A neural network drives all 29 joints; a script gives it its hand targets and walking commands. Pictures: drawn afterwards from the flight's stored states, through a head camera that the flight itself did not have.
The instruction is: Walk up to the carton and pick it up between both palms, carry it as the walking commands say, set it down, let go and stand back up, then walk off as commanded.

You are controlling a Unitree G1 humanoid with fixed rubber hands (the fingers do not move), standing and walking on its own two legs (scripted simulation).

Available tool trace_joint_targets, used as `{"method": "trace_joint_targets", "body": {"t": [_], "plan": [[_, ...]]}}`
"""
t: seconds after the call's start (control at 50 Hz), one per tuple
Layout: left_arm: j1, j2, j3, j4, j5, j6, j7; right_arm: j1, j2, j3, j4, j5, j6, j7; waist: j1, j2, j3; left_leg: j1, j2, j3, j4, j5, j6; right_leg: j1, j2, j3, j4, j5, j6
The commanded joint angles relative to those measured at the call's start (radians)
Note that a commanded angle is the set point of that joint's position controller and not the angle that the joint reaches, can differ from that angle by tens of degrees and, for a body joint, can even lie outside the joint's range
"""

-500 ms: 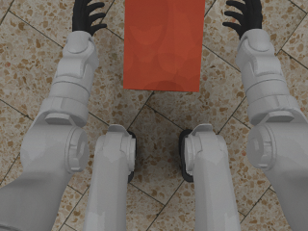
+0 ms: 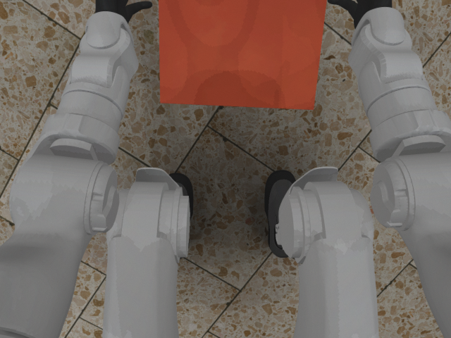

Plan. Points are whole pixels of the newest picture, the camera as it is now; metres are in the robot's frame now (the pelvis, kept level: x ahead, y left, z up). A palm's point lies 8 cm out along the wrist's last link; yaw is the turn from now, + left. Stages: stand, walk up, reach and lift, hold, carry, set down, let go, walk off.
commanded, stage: reach and lift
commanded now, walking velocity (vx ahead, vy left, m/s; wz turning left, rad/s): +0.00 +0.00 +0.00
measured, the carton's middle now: (238, 15) +0.54 -0.01 -0.24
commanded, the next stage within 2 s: none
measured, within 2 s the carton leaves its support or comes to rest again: leaves its support in 1.14 s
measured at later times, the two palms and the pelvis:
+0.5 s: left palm (123, 8) +0.53 +0.14 -0.17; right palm (364, 7) +0.53 -0.17 -0.17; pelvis -0.01 +0.00 +0.00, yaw +0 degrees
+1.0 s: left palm (136, 4) +0.53 +0.12 -0.17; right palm (349, 2) +0.53 -0.15 -0.17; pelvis +0.00 +0.00 +0.00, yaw +0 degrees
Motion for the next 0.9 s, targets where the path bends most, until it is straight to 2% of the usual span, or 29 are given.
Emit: {"method": "trace_joint_targets", "body": {"t": [0.0, 0.14, 0.4, 0.62, 0.68, 0.74, 0.78, 0.84, 0.88], "plan": [[-0.245, 0.091, 0.001, -0.105, -0.005, -0.021, 0.001, -0.225, -0.115, -0.014, -0.086, -0.003, -0.022, -0.005, -0.028, 0.015, -1.238, 0.562, 0.015, 0.084, -0.147, 0.343, -0.006, 0.641, -0.008, -0.048, -0.154, 0.385, 0.009], [-0.22, 0.085, 0.011, -0.077, 0.005, -0.021, 0.003, -0.222, -0.103, -0.011, -0.079, -0.001, -0.021, -0.001, -0.008, 0.002, -1.204, 0.547, 0.013, 0.087, -0.155, 0.329, -0.002, 0.613, -0.006, -0.052, -0.161, 0.356, 0.013], [-0.291, 0.054, -0.026, -0.042, -0.013, -0.023, 0.0, -0.288, -0.071, 0.017, -0.035, 0.009, -0.024, 0.001, -0.011, 0.002, -1.167, 0.538, 0.013, 0.077, -0.179, 0.268, 0.004, 0.587, -0.001, -0.053, -0.186, 0.284, 0.009], [-0.319, -0.038, -0.02, -0.06, 0.04, -0.025, 0.019, -0.305, 0.015, 0.007, -0.055, -0.051, -0.027, -0.021, -0.016, 0.009, -1.177, 0.565, -0.018, 0.083, -0.182, 0.292, -0.004, 0.621, 0.033, -0.051, -0.188, 0.31, 0.012], [-0.344, -0.113, -0.048, -0.064, 0.029, -0.03, 0.011, -0.332, 0.095, 0.037, -0.064, -0.043, -0.03, -0.014, -0.018, 0.006, -1.17, 0.568, -0.026, 0.082, -0.182, 0.301, -0.002, 0.624, 0.04, -0.052, -0.188, 0.318, 0.011], [-0.398, -0.257, -0.063, -0.067, 0.042, -0.026, -0.018, -0.386, 0.245, 0.065, -0.068, -0.05, -0.023, 0.015, -0.015, 0.005, -1.157, 0.558, -0.038, 0.08, -0.18, 0.3, 0.001, 0.618, 0.049, -0.052, -0.184, 0.317, 0.009], [-0.454, -0.424, -0.084, -0.077, 0.058, -0.016, -0.059, -0.432, 0.417, 0.09, -0.076, -0.062, -0.013, 0.054, -0.017, 0.007, -1.142, 0.547, -0.048, 0.08, -0.172, 0.297, 0.003, 0.603, 0.058, -0.052, -0.178, 0.318, 0.006], [-0.568, -0.74, -0.115, -0.109, 0.096, 0.017, -0.144, -0.551, 0.735, 0.121, -0.117, -0.093, 0.019, 0.141, -0.015, 0.017, -1.126, 0.523, -0.067, 0.089, -0.158, 0.284, 0.007, 0.573, 0.078, -0.057, -0.161, 0.307, -0.001], [-0.593, -0.864, -0.106, -0.128, 0.127, 0.043, -0.19, -0.572, 0.854, 0.11, -0.131, -0.128, 0.048, 0.189, -0.015, 0.014, -1.109, 0.499, -0.077, 0.1, -0.15, 0.271, 0.013, 0.553, 0.088, -0.069, -0.147, 0.293, -0.003]]}}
